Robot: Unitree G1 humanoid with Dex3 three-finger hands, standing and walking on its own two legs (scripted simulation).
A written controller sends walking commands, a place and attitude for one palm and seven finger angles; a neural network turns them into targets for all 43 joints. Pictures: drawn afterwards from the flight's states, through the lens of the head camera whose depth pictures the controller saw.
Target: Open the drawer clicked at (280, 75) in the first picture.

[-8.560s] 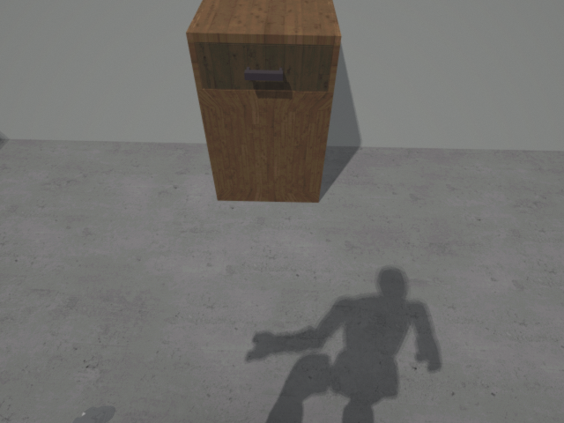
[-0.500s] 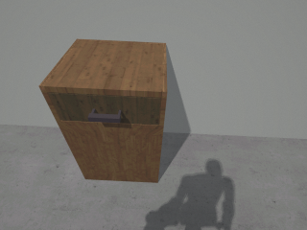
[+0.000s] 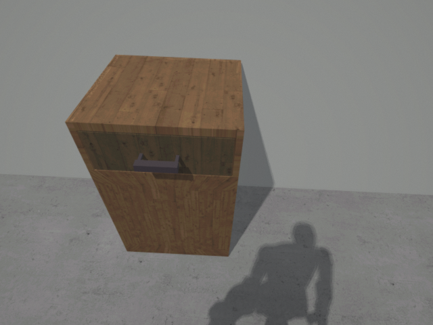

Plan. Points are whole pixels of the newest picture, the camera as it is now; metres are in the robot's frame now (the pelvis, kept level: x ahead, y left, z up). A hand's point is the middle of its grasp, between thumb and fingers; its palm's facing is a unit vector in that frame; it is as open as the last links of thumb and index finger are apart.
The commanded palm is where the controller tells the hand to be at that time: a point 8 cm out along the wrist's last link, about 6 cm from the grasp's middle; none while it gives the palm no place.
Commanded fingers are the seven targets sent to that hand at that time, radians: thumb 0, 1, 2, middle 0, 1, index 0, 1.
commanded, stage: shuffle to correct the standing spot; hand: left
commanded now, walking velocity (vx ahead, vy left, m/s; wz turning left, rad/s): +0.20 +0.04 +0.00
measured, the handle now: (157, 161) +0.58 +0.21 -0.09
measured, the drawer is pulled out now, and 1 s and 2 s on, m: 0.00 0.00 0.00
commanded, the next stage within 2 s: come to a stop and stand still in 0.16 s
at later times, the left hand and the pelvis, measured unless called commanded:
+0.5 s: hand out of the picture +0.05 +0.15 -0.18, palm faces +0.05 -0.98 -0.17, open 7.3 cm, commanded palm none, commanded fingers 0.00 0.90 0.90 -0.20 -0.30 -0.20 -0.30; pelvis +0.07 +0.00 +0.00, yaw -1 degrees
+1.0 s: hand out of the picture +0.07 +0.19 -0.18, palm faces -0.01 -0.98 -0.20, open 7.3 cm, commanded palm none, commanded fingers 0.00 0.90 0.90 -0.20 -0.30 -0.20 -0.30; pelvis +0.03 +0.01 -0.01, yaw -1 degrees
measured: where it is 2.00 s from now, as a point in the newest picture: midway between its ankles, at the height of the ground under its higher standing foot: outside the picture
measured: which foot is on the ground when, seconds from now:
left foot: down 0.00-1.00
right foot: down 0.00-1.00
